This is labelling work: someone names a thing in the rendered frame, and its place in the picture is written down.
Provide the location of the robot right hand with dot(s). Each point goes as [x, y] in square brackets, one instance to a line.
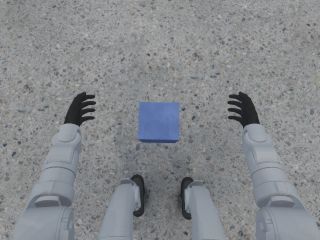
[247, 112]

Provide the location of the carton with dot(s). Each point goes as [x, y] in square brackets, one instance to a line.
[158, 122]

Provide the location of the robot left hand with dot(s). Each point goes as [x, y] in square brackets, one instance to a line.
[75, 111]

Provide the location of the left robot upper arm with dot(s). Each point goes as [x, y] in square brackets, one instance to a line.
[46, 223]

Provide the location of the right robot upper arm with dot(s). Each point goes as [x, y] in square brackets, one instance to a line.
[285, 223]

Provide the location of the left robot forearm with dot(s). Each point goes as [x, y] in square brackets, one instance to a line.
[56, 181]

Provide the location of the right robot shin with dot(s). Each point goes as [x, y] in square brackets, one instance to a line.
[196, 183]

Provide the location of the left robot foot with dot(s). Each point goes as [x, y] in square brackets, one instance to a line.
[138, 179]

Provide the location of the right robot forearm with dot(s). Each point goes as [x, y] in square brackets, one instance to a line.
[271, 184]

